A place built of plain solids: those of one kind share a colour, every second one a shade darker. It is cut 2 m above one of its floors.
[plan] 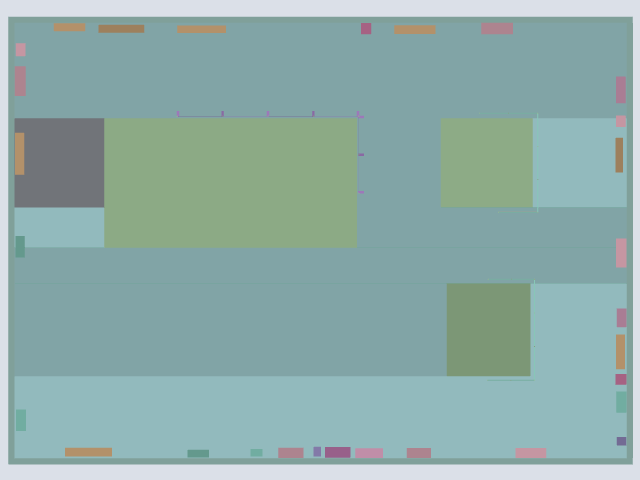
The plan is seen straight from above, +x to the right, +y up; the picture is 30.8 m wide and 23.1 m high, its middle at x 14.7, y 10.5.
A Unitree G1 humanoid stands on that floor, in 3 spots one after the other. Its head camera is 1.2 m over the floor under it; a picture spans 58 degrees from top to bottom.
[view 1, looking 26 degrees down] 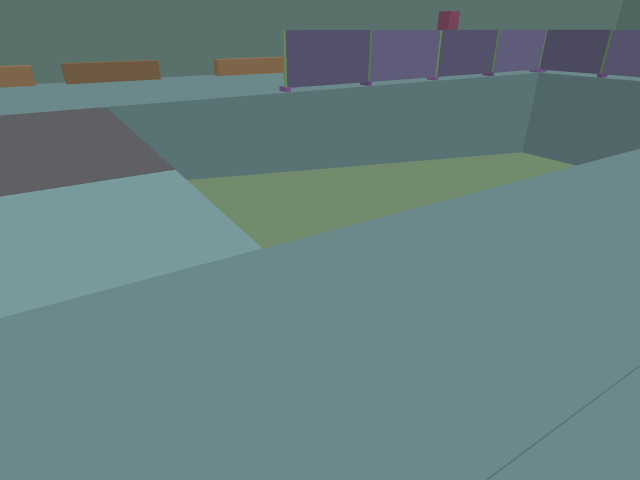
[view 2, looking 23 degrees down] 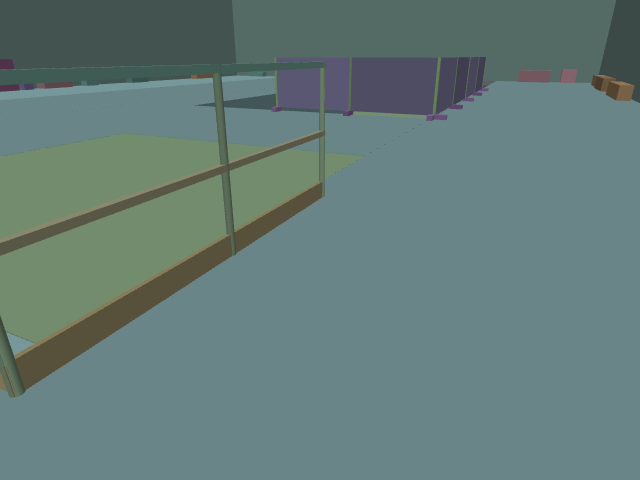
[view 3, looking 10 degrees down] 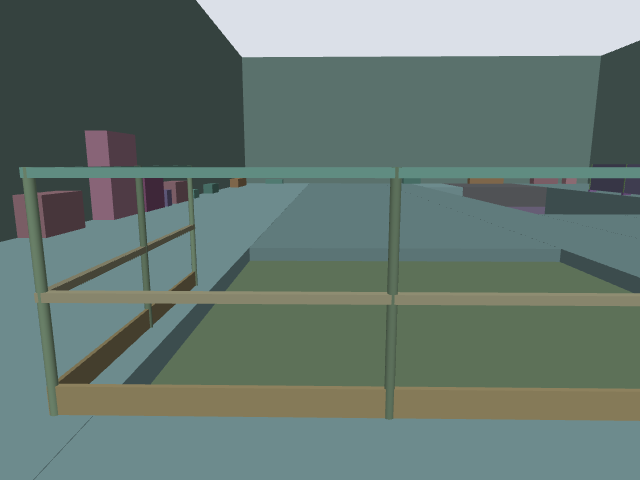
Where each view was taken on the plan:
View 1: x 3.37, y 7.96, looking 58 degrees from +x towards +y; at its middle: surround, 2.74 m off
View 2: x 25.87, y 18.21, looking -155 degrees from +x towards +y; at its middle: surround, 3.07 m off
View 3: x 26.93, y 5.07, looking -179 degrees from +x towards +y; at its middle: surround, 6.91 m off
